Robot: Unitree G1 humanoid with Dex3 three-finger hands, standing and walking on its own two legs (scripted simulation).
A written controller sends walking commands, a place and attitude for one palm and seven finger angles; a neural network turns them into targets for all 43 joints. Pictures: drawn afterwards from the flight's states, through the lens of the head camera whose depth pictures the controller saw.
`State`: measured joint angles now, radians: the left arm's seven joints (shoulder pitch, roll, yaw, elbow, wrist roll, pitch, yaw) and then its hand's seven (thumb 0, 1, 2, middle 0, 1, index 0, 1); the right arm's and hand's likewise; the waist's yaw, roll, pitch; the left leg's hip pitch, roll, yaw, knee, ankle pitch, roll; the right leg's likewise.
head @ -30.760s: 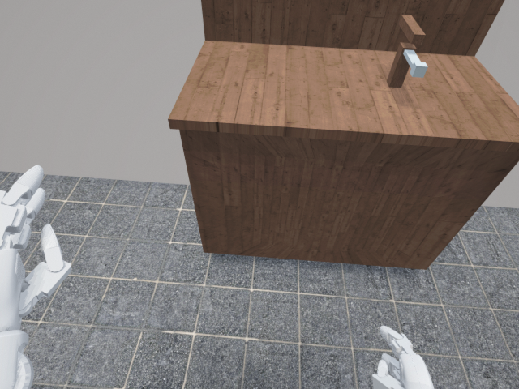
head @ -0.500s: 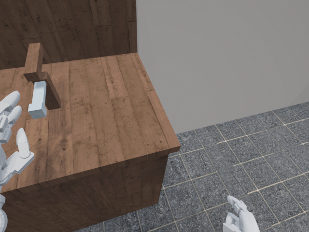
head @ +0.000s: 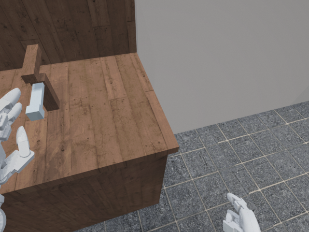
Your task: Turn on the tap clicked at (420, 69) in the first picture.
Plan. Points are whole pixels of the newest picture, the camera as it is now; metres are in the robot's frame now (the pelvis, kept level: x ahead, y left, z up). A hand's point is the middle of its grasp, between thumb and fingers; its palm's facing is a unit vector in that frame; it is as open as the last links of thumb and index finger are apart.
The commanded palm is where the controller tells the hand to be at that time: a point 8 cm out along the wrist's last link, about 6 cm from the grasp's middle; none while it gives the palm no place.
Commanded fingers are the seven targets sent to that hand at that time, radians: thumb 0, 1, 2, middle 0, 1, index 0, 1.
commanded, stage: shuffle to correct the standing spot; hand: left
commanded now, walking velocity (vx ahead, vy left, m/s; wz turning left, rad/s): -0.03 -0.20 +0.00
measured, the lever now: (35, 112) +0.34 +0.31 +0.13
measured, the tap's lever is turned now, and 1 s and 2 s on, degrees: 0 0 0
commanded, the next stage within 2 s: come to a stop and stand still in 0.96 s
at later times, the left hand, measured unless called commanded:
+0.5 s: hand (36, 153) +0.22 +0.23 +0.17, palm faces +0.33 -0.85 -0.41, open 7.4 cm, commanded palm +0.16 +0.27 +0.18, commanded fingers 0.00 0.90 0.90 -0.20 -0.30 -0.20 -0.30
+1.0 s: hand (52, 148) +0.24 +0.21 +0.16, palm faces +0.32 -0.85 -0.41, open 7.4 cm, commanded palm +0.17 +0.25 +0.18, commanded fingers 0.00 0.90 0.90 -0.20 -0.30 -0.20 -0.30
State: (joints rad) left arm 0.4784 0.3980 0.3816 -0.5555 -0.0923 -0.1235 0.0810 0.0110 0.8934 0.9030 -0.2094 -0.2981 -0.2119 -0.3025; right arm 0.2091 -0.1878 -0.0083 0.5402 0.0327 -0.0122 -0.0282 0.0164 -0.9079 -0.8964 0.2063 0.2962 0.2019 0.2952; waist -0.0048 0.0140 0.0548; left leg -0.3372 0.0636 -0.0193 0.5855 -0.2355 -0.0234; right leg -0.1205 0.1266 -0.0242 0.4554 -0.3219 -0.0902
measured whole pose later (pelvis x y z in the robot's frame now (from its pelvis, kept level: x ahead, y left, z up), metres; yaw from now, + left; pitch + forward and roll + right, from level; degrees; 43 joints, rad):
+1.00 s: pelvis +0.00 -0.03 +0.00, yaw -2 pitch -2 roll +1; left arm 0.42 0.41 0.38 -0.52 -0.08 -0.11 0.10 0.01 0.89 0.90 -0.21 -0.30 -0.21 -0.30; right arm 0.17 -0.16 -0.01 0.56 -0.01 0.00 -0.02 0.02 -0.91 -0.90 0.21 0.30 0.20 0.29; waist 0.00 -0.05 0.12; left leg -0.22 0.03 0.05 0.53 -0.27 -0.01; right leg -0.41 0.07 0.02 1.08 -0.41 -0.01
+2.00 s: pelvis +0.00 -0.07 +0.00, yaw -3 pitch -2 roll +1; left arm 0.41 0.32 0.27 -0.44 -0.01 -0.24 0.08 0.01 0.90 0.90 -0.20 -0.30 -0.20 -0.30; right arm 0.21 -0.19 0.03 0.56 0.01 -0.15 0.02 0.02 -0.91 -0.90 0.21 0.30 0.20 0.30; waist 0.00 -0.02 0.09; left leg -0.21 -0.01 0.11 0.51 -0.27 0.04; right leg -0.30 -0.05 -0.02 0.51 -0.17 0.01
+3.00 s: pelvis +0.02 -0.08 +0.01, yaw -2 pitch -1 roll +0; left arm 0.40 0.35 0.34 -0.42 -0.03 -0.19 0.11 0.01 0.89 0.90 -0.21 -0.30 -0.21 -0.30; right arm 0.23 -0.19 0.03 0.57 -0.01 -0.09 -0.04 0.02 -0.91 -0.90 0.21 0.30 0.20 0.30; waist 0.02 -0.02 0.03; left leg -0.15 0.00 0.08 0.42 -0.25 0.03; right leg -0.22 -0.03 -0.05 0.38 -0.15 0.01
